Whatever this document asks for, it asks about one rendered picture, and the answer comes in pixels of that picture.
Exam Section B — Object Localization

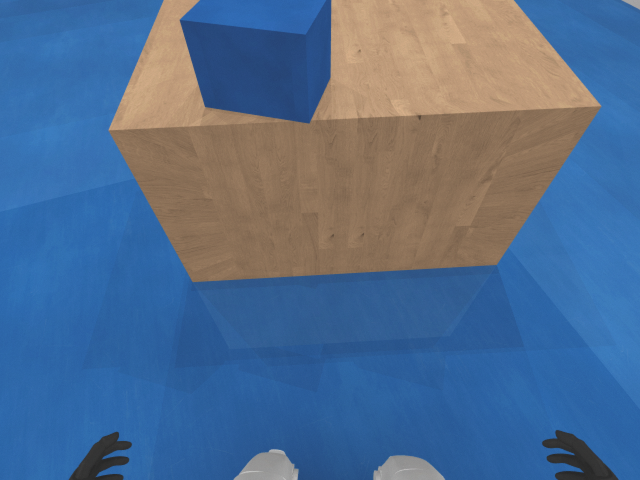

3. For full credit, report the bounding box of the robot right hand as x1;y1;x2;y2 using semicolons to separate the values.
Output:
542;430;619;480

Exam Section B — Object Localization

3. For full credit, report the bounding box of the robot thigh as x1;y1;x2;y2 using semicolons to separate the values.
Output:
373;455;445;480
234;452;299;480

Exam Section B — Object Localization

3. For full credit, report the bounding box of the carton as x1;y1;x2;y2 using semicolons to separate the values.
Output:
180;0;331;123

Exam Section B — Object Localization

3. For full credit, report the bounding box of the robot left hand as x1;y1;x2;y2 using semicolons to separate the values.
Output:
69;432;132;480

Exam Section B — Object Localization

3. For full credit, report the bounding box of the robot right thigh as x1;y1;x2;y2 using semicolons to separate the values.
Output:
373;455;445;480

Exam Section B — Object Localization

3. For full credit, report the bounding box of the pedestal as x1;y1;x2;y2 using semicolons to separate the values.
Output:
108;0;601;282

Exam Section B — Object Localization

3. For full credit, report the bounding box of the robot left thigh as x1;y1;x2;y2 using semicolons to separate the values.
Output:
234;452;299;480

